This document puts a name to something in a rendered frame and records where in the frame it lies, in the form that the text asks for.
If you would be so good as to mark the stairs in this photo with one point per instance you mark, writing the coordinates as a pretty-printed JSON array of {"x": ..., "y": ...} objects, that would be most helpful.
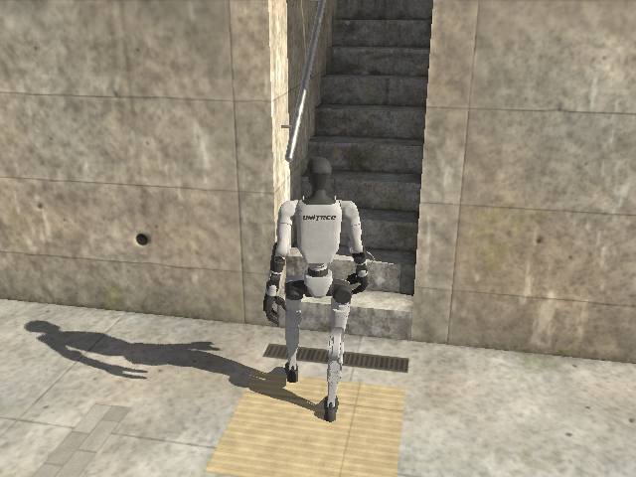
[{"x": 370, "y": 127}]

